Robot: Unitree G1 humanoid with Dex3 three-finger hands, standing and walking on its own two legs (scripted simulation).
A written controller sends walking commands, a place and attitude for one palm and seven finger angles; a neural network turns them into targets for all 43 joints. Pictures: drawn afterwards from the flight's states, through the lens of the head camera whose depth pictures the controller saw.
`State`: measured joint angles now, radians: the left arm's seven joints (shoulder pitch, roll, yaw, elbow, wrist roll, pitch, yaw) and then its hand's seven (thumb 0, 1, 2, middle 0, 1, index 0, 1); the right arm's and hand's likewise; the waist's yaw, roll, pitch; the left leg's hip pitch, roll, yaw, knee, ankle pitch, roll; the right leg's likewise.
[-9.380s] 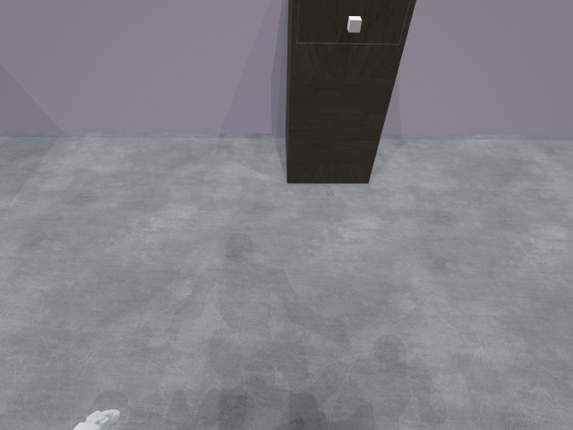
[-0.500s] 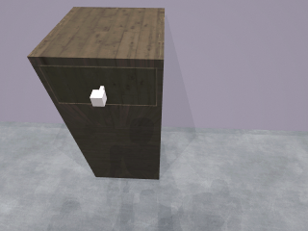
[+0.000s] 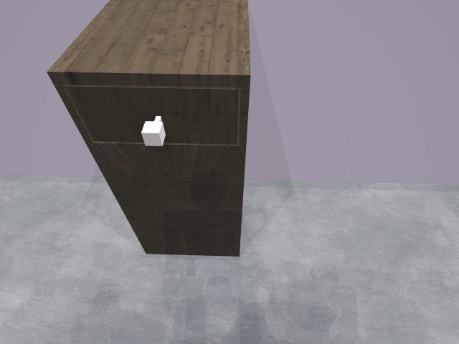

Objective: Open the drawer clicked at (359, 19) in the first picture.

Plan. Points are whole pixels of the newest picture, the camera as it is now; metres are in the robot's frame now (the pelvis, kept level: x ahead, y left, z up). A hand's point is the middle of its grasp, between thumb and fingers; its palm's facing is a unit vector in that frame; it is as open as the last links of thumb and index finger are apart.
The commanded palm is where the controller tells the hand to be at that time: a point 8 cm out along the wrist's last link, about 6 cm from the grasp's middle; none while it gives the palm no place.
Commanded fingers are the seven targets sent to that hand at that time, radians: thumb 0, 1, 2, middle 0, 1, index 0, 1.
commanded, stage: look again from close up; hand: left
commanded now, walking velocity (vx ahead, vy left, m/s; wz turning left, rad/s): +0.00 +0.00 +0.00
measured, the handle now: (155, 128) +0.56 +0.21 +0.04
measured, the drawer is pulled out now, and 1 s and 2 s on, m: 0.00 0.00 0.00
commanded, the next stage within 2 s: shuffle to correct the standing spot in 0.36 s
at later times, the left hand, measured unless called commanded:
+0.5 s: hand out of the picture -0.03 +0.19 -0.17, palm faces +0.02 -0.98 -0.18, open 7.4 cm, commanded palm none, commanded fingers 0.00 0.90 0.90 -0.20 -0.30 -0.20 -0.30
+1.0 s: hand out of the picture +0.05 +0.17 -0.17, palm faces +0.05 -0.98 -0.20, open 7.4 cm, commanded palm none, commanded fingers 0.00 0.90 0.90 -0.20 -0.30 -0.20 -0.30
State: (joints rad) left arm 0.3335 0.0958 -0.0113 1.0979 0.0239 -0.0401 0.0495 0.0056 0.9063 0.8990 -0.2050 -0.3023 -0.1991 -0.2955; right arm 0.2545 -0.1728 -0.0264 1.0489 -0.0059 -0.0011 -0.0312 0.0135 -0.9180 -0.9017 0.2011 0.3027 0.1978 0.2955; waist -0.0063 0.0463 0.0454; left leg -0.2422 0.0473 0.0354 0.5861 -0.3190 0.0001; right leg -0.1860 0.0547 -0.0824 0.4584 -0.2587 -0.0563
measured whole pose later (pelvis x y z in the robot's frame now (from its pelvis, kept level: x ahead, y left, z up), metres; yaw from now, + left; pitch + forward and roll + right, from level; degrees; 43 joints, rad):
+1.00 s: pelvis +0.06 +0.00 +0.01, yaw +0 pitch +2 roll +1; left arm 0.30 0.14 0.01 1.07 0.01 -0.01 0.04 0.02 0.92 0.90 -0.20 -0.30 -0.20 -0.30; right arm 0.24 -0.16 -0.02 1.06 -0.01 0.00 -0.05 0.02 -0.92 -0.90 0.20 0.30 0.20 0.30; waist 0.02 -0.02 0.05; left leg -0.21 0.00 0.09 0.59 -0.26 0.01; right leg -0.23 -0.01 -0.06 0.63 -0.29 -0.03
